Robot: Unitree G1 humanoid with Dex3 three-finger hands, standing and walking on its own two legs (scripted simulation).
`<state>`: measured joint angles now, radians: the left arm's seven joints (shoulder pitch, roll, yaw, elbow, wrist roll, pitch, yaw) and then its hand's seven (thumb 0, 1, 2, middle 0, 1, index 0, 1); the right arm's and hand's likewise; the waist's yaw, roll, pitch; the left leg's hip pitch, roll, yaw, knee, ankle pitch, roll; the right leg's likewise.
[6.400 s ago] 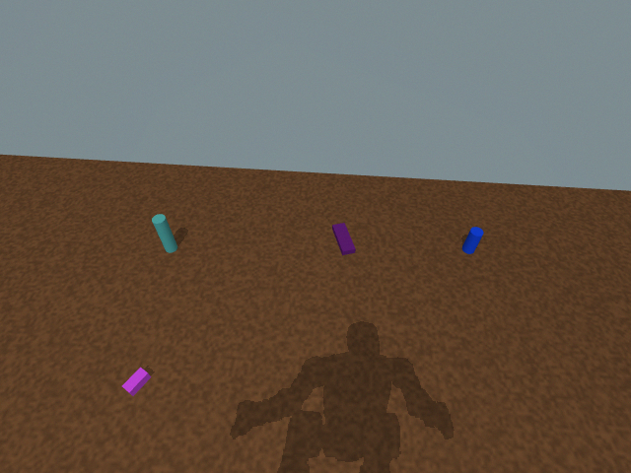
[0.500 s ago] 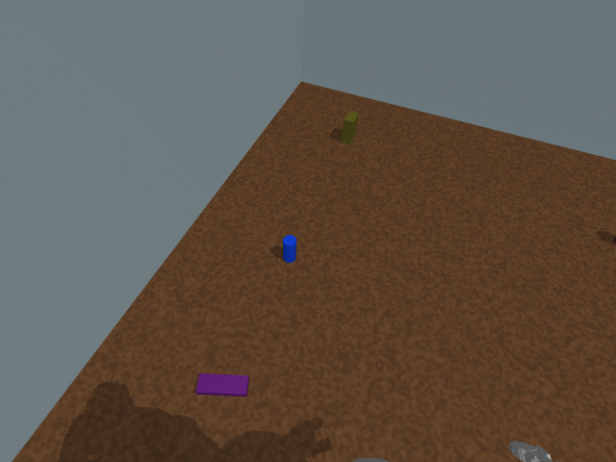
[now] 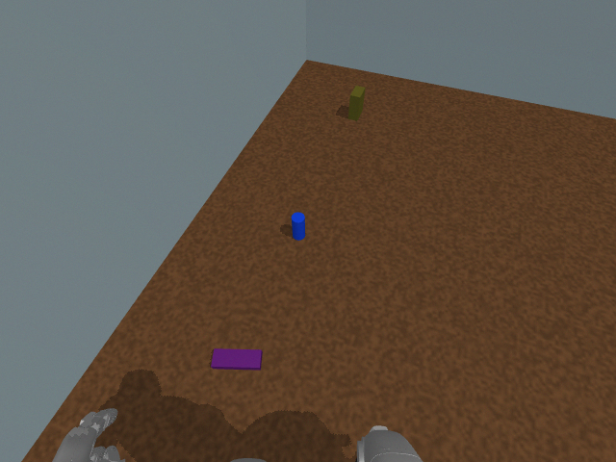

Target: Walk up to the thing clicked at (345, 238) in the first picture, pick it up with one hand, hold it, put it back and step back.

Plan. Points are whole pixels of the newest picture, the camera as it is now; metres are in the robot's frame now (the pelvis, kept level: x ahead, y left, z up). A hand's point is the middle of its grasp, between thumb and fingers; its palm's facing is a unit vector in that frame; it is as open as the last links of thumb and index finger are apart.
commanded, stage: walk up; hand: left
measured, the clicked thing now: (237, 359) +0.46 +0.25 -0.73
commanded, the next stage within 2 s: none
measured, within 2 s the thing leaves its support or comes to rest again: neither
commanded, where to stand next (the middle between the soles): +0.06 +0.00 m, yaw -2 degrees
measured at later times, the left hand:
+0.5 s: hand out of the picture +0.11 +0.26 -0.13, palm faces +0.00 -0.93 -0.38, open 7.4 cm
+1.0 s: hand out of the picture +0.10 +0.26 -0.14, palm faces -0.04 -0.92 -0.39, open 7.3 cm
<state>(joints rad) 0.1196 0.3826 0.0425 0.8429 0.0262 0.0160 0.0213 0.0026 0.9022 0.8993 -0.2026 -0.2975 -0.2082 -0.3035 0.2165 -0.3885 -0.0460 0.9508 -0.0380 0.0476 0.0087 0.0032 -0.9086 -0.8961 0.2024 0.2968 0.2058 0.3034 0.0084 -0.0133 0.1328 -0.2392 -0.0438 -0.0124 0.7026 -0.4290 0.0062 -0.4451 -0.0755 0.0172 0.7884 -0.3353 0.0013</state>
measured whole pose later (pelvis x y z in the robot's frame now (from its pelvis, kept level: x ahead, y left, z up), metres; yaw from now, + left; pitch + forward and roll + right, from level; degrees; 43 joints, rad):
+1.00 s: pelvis -0.04 +0.00 +0.01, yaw -2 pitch -2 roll +0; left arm 0.05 0.41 0.05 0.93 0.00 0.03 0.01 0.00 0.91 0.90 -0.20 -0.30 -0.20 -0.30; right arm 0.16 -0.38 -0.03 0.94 -0.04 0.01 -0.01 0.00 -0.90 -0.90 0.21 0.30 0.21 0.30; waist -0.01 -0.01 0.16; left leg -0.34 0.02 0.00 0.72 -0.35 0.00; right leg -0.30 0.04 0.04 0.76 -0.49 -0.02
